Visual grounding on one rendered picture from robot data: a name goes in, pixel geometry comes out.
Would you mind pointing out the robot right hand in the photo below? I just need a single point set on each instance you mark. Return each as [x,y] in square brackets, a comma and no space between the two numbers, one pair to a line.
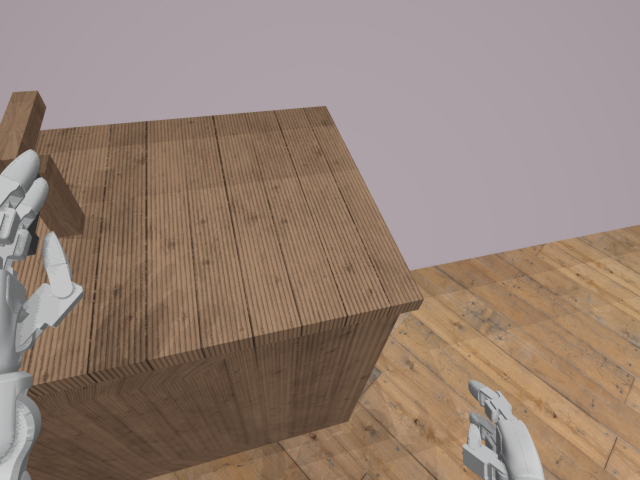
[509,452]

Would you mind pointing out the robot left forearm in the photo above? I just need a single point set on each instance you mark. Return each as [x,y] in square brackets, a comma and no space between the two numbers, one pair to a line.
[20,424]

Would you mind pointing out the tap lever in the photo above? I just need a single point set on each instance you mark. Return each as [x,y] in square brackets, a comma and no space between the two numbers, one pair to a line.
[32,230]

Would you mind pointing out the counter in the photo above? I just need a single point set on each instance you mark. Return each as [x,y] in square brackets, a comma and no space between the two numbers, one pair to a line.
[240,284]

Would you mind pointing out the robot left hand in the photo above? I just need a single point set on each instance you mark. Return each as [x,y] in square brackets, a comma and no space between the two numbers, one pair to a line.
[21,199]

